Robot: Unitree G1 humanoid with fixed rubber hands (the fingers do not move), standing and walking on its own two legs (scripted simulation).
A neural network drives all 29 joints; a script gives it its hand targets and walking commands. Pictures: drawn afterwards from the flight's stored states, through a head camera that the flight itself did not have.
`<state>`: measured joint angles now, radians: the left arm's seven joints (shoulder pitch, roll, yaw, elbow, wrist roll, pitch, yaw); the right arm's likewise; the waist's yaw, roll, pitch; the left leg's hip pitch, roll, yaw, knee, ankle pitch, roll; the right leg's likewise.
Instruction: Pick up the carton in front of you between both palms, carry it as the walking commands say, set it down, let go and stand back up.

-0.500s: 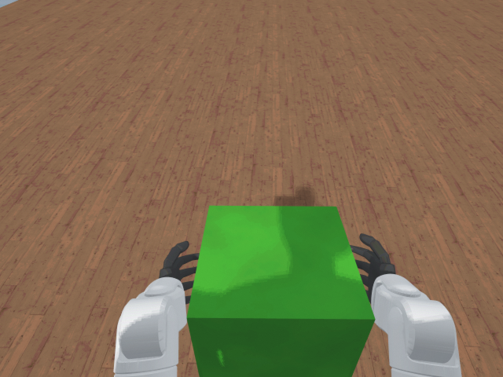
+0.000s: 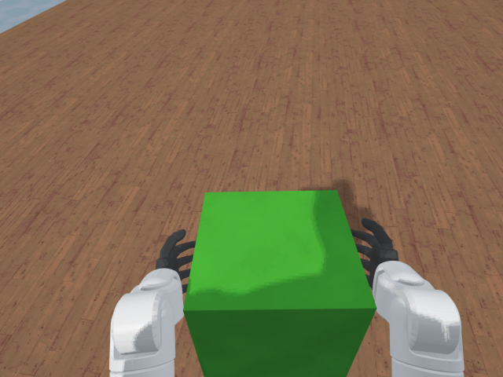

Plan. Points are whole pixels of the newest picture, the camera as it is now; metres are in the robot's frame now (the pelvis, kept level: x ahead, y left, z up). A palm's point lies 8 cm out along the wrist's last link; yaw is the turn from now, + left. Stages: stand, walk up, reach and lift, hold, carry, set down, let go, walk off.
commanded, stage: carry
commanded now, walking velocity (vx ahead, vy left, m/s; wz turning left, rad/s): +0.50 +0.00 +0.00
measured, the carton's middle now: (272, 291) +0.28 +0.01 +0.01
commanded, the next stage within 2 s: none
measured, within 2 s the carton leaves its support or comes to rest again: neither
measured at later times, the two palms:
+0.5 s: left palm (190, 148) +0.58 +0.19 +0.06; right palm (328, 143) +0.57 -0.11 +0.08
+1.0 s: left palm (222, 71) +0.90 +0.15 +0.09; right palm (327, 65) +0.91 -0.15 +0.09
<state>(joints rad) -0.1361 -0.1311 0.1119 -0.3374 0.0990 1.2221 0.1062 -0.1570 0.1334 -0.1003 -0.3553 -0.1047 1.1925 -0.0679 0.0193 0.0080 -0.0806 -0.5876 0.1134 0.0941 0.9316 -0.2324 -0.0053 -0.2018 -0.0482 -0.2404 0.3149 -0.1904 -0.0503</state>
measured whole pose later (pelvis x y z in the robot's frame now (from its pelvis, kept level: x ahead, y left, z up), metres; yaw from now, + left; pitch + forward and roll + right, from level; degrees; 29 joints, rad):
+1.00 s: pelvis +0.64 +0.00 +0.00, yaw +0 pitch +4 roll +2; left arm -0.14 -0.13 0.11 -0.38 0.09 1.22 0.11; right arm -0.16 0.13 -0.09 -0.41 -0.11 1.19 -0.07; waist 0.01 0.01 -0.05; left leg -0.60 0.12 0.10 0.83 -0.18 -0.01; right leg -0.14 -0.05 -0.23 0.27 -0.20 -0.04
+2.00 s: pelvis +1.30 -0.02 +0.00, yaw +0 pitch +4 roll +1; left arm -0.13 -0.13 0.11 -0.39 0.09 1.20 0.11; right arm -0.14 0.13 -0.09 -0.41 -0.10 1.17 -0.07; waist 0.01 0.01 -0.04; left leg -0.60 0.12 0.11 0.78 -0.16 -0.01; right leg -0.11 -0.03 -0.23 0.24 -0.21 -0.05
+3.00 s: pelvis +1.78 +0.01 -0.01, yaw +0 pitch +4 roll -1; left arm -0.14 -0.13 0.11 -0.29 0.11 1.20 0.10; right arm -0.16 0.13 -0.11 -0.30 -0.10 1.16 -0.06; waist 0.00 0.02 -0.12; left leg -0.13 0.07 0.12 0.49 -0.39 -0.04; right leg -0.33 -0.04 -0.22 0.52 -0.23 -0.04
